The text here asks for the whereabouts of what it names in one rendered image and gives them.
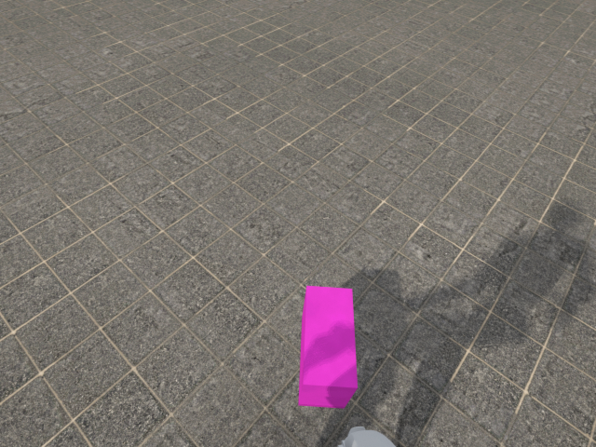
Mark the carton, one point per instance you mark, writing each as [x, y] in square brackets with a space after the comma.
[328, 367]

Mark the robot right shin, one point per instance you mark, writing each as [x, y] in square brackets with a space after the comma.
[354, 429]

